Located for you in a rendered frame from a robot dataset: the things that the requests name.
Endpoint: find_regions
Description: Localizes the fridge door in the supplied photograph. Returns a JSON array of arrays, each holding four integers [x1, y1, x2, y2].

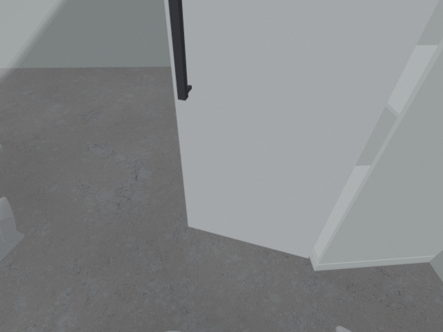
[[164, 0, 439, 258]]

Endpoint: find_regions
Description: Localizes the handle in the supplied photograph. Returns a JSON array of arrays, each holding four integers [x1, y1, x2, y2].
[[168, 0, 192, 101]]

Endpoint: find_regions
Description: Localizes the left robot hand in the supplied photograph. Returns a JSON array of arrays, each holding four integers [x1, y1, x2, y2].
[[0, 144, 24, 264]]

